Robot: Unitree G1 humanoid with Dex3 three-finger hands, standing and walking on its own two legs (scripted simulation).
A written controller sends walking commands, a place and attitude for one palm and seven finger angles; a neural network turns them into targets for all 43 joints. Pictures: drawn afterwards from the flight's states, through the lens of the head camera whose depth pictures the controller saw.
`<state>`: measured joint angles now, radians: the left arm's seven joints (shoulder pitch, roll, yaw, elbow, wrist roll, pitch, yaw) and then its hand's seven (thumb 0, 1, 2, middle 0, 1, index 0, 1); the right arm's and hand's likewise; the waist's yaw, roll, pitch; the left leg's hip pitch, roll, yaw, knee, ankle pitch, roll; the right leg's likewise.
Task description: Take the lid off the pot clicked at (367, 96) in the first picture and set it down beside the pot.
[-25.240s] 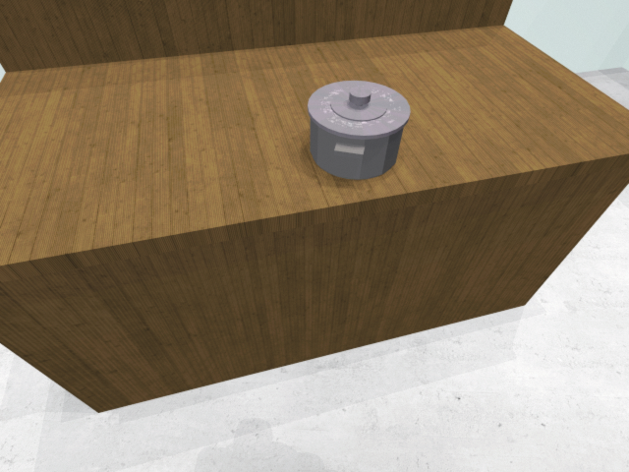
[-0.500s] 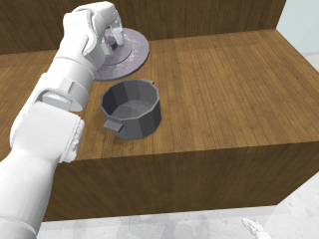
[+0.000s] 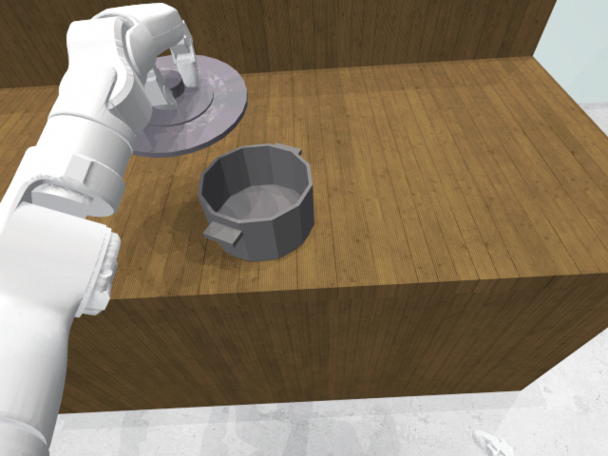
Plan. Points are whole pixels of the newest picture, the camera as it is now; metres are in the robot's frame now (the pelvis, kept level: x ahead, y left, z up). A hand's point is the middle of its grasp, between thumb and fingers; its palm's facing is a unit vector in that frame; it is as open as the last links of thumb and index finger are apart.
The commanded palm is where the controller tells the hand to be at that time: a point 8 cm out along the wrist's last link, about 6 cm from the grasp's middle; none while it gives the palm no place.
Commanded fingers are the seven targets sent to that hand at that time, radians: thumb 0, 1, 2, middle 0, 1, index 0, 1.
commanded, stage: move the lid sideways beside the pot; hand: left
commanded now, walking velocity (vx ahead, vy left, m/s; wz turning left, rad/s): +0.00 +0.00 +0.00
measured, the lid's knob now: (167, 84) +0.51 +0.16 +0.24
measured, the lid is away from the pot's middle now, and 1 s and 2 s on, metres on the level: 0.09 0.21 0.24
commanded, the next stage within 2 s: lower the lid onto the table in 1.36 s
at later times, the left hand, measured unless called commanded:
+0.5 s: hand (99, 93) +0.47 +0.22 +0.26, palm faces -0.21 -0.06 -0.97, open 6.7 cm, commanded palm +0.47 +0.22 +0.32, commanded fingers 0.00 0.84 0.76 -0.94 -1.02 -0.92 -1.01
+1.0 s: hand (58, 94) +0.47 +0.27 +0.26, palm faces -0.22 -0.06 -0.97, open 6.8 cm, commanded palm +0.46 +0.28 +0.32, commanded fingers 0.00 0.84 0.76 -0.94 -1.02 -0.92 -1.01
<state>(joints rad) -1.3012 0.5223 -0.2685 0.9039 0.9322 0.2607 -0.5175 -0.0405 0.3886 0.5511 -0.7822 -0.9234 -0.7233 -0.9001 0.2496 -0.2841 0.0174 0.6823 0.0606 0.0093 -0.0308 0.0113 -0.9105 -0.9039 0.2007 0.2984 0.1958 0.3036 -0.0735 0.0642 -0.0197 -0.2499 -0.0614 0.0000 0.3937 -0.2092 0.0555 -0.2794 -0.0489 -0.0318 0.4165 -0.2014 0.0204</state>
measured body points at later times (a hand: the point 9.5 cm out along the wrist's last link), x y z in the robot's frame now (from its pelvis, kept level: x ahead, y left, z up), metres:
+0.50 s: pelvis +0.00 +0.01 +0.00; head +0.03 -0.01 +0.45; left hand +0.48 +0.22 +0.31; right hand +0.11 -0.26 -0.12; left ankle -0.01 +0.09 -0.74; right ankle +0.00 -0.13 -0.74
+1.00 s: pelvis +0.01 +0.01 +0.00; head +0.05 -0.01 +0.45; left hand +0.48 +0.27 +0.31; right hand +0.09 -0.26 -0.13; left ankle -0.01 +0.09 -0.74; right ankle +0.00 -0.13 -0.74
